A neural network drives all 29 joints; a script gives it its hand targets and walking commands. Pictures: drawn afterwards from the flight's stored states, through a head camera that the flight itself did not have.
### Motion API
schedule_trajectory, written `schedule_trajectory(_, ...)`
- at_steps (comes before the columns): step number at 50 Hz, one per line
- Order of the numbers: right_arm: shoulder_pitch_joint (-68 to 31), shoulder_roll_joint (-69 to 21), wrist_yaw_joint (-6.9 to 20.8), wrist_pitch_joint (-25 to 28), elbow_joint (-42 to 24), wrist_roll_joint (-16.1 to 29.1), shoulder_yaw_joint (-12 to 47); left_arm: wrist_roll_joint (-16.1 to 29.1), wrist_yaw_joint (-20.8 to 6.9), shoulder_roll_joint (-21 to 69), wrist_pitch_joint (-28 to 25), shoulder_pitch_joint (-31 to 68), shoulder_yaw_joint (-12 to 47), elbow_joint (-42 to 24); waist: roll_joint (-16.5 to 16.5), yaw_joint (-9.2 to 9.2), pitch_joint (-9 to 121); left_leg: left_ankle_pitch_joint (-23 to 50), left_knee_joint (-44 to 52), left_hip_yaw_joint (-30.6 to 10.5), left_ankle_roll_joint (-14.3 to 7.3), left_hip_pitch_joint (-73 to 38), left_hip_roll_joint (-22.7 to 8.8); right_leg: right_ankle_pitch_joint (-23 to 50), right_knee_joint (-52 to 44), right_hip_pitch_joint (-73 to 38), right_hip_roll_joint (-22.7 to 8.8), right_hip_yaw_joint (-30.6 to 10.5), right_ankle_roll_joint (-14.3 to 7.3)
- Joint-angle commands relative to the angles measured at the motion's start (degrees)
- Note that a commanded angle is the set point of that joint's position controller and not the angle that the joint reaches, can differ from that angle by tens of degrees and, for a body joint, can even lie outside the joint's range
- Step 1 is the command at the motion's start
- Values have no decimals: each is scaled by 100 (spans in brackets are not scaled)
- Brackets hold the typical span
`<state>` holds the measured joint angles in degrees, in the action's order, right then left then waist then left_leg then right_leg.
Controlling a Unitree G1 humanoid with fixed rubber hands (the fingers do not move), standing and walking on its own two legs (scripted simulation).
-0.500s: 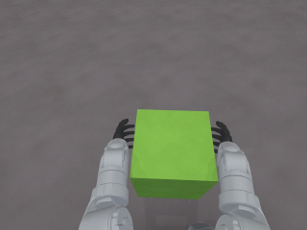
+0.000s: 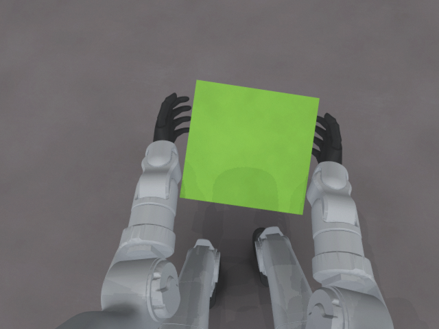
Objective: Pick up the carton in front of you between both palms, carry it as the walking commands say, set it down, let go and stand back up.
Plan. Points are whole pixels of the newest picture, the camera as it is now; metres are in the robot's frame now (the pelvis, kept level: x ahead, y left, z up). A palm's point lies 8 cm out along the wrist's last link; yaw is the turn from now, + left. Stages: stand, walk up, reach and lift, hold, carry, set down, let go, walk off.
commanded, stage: set down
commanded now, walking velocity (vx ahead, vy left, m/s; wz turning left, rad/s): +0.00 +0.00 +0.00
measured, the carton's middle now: (242, 151) +0.42 -0.03 -0.17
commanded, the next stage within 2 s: none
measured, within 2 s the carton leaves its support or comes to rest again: rests again in 1.64 s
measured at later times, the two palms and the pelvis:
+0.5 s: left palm (191, 137) +0.47 +0.08 -0.21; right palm (317, 157) +0.41 -0.20 -0.22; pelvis -0.02 +0.01 -0.11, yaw +2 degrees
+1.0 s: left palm (210, 137) +0.52 +0.05 -0.36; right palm (310, 160) +0.43 -0.23 -0.37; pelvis -0.04 +0.01 -0.22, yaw +3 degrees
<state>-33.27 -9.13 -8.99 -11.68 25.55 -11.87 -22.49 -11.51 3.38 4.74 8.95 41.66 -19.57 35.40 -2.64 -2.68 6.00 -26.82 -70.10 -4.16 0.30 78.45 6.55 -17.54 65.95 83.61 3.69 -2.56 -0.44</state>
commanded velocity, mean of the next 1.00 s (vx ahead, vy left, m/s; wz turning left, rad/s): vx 0.00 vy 0.00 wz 0.00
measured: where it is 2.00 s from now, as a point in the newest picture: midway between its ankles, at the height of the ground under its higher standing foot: (238, 278)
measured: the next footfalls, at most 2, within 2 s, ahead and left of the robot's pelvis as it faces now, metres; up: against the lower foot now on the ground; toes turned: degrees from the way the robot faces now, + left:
none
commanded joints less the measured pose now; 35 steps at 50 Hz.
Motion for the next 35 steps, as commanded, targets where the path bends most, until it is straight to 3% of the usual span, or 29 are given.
schedule_trajectory(1, -3727, -4856, 1672, 35, -40, 570, 3931, 464, -1279, 5352, 165, 2628, 3204, 338, 482, -317, 5697, 1453, 373, 117, 163, -329, 364, 2109, 411, -4060, 422, 205, 284)
schedule_trajectory(2, -3972, -4905, 1769, -54, -191, 871, 3868, 375, -1320, 5422, 209, 2620, 2939, 456, 280, 349, 5795, 1440, 218, 353, 137, -237, 362, 1848, 378, -4151, 372, 32, 294)
schedule_trajectory(3, -4415, -4678, 1812, -123, -79, 642, 3688, 274, -1326, 5467, 260, 2533, 2861, 637, 377, -85, 5266, 847, 274, 229, 131, 467, 394, 1439, 458, -4077, 400, 15, 220)
schedule_trajectory(4, -4014, -4854, 1828, -241, 344, 675, 3583, 148, -1335, 5097, 386, 2772, 2627, 745, 547, 38, 5187, 771, 217, 200, 17, 59, 329, 1236, 609, -3470, 388, 136, 331)
schedule_trajectory(5, -4441, -4550, 1904, -238, 469, 588, 3299, 204, -1353, 5403, 430, 3123, 2599, 769, 237, -241, 5139, 578, 19, 226, 44, 357, 383, 844, 659, -3213, 418, 208, 253)
schedule_trajectory(6, -4455, -5022, 1846, -304, 814, 469, 3234, 160, -1367, 5104, 348, 3407, 2529, 525, 789, 130, 5017, 630, -66, 327, 18, 604, 400, 926, 629, -3161, 425, 78, 285)
schedule_trajectory(7, -4078, -4608, 1864, -363, 1082, 332, 2847, -91, -1384, 5036, 468, 2964, 2168, 1151, 392, -104, 4517, 305, -21, 259, -19, 909, 375, 479, 549, -3074, 386, 32, 259)
schedule_trajectory(8, -4556, -4884, 1841, -395, 1216, 473, 2827, -130, -1387, 4853, 400, 3191, 2096, 850, 535, 448, 4766, 431, -142, 379, -86, 804, 382, 559, 764, -2879, 388, -7, 310)
schedule_trajectory(9, -3993, -4542, 1876, -368, 1138, 318, 2674, -5, -1340, 5076, 511, 3174, 2342, 1130, 97, -234, 4834, 431, -117, 334, 20, 388, 412, 694, 787, -2725, 438, 198, 243)
schedule_trajectory(11, -4394, -4280, 1855, -303, 1415, 149, 2223, 111, -1351, 5172, 411, 3859, 2330, 1079, -43, -390, 4928, 321, -451, 309, 97, 953, 459, 598, 931, -2592, 395, 54, 229)
schedule_trajectory(12, -4545, -4446, 1849, -316, 1119, 168, 2292, 152, -1359, 5049, 386, 3834, 2214, 951, 97, -217, 5365, 255, -361, 369, -7, 548, 531, 573, 1094, -2415, 462, 317, 297)
schedule_trajectory(13, -4793, -4388, 1791, -238, 1107, 315, 2384, 193, -1402, 5019, 470, 3855, 2066, 1426, 361, -462, 5098, 272, -645, 336, 35, 983, 461, 389, 1091, -2329, 415, 252, 254)
schedule_trajectory(14, -4760, -4386, 1792, -258, 1047, 208, 2252, 239, -1368, 5076, 451, 4082, 2209, 1350, -117, -579, 5309, 276, -639, 292, 92, 1019, 508, 570, 1266, -2482, 406, 233, 203)
schedule_trajectory(16, -4898, -4087, 1740, -173, 1262, 196, 2180, 226, -1298, 4992, 296, 4154, 2188, 1260, -19, -735, 5079, 407, -923, 370, 120, 1355, 519, 838, 1460, -1936, 464, 324, 192)
schedule_trajectory(17, -5029, -3880, 1747, -121, 1148, 181, 1965, 89, -1301, 4738, 330, 4022, 2079, 1338, -384, -646, 5139, 634, -896, 287, 169, 1308, 476, 1030, 1718, -1670, 455, 403, 194)
schedule_trajectory(18, -4876, -3867, 1780, -63, 1027, 146, 1961, 320, -1212, 5218, 339, 4019, 2291, 1559, -553, -954, 5354, 928, -1029, 255, 251, 795, 452, 1229, 1671, -1714, 406, 351, 174)
schedule_trajectory(19, -4709, -3921, 1806, -82, 844, 367, 2418, 156, -1151, 5160, 287, 3597, 2135, 1658, -488, -393, 5515, 1227, -1091, 323, 208, 1056, 507, 1614, 1806, -1711, 416, 239, 152)
schedule_trajectory(20, -5102, -3986, 1835, -93, 593, 382, 2241, 319, -1116, 5168, 298, 3879, 2207, 1635, -156, -888, 5721, 1178, -1090, 102, 226, 1172, 478, 1710, 2011, -1702, 407, 416, 227)
schedule_trajectory(23, -5411, -4059, 1891, -96, 664, 946, 2521, 628, -854, 4791, 115, 4423, 2601, 1011, -203, -527, 6263, 1203, -1619, 335, 214, 1266, 565, 1676, 2285, -1714, 384, 402, 277)
schedule_trajectory(24, -5344, -3916, 1871, -143, 747, 818, 2540, 702, -821, 4928, 159, 4605, 2638, 1073, -61, -897, 6170, 784, -1609, 399, 260, 1359, 571, 1479, 2374, -1657, 433, 552, 336)
schedule_trajectory(25, -5692, -3638, 1924, -129, 616, 1074, 2610, 726, -788, 4701, 149, 5022, 2813, 737, -559, -796, 6401, 1026, -1856, 406, 262, 958, 532, 1578, 2645, -1405, 392, 539, 271)
schedule_trajectory(26, -5558, -3648, 1905, -204, 753, 715, 2523, 791, -668, 4667, 115, 5015, 3056, 380, -200, -727, 6650, 1131, -1814, 337, 268, 1182, 604, 1709, 2708, -1404, 345, 543, 308)
schedule_trajectory(27, -5879, -3473, 1891, -148, 599, 961, 2597, 707, -640, 4796, 229, 4993, 2727, 1033, -362, -671, 6263, 809, -1973, 495, 219, 1270, 599, 1498, 2712, -1398, 385, 535, 325)
schedule_trajectory(28, -5793, -3706, 1864, -216, 850, 848, 2582, 516, -603, 4562, 236, 4946, 2344, 1224, 57, -649, 5980, 533, -1790, 399, 94, 1206, 554, 1076, 2653, -916, 418, 664, 378)
schedule_trajectory(29, -6010, -3687, 1854, -261, 1011, 905, 2263, 323, -607, 4213, 269, 5179, 2406, 1260, -456, -402, 5633, 470, -2020, 560, 140, 1525, 548, 976, 2756, -828, 343, 389, 284)
schedule_trajectory(30, -6058, -3410, 1837, -227, 836, 714, 2365, 406, -672, 4578, 372, 4821, 2140, 1643, 95, -765, 5519, 443, -1953, 415, 74, 1711, 548, 976, 2665, -1038, 359, 656, 395)
schedule_trajectory(31, -5836, -3244, 1862, -307, 1162, 663, 2030, 278, -667, 4335, 406, 5020, 2005, 1786, -331, -606, 5304, 253, -2075, 499, 62, 1728, 588, 677, 2771, -709, 279, 494, 325)
schedule_trajectory(32, -5820, -3187, 1860, -271, 1276, 497, 1796, 97, -668, 4114, 450, 4517, 1875, 2124, -136, -641, 5266, 214, -2130, 455, 41, 1720, 578, 662, 2857, -479, 314, 641, 395)
schedule_trajectory(35, -6388, -3025, 1886, -135, 711, 733, 1972, 745, -719, 4585, 268, 5757, 2560, 1499, -453, -1114, 6217, 567, -2606, 421, 99, 1772, 598, 1313, 3279, -813, 316, 668, 359)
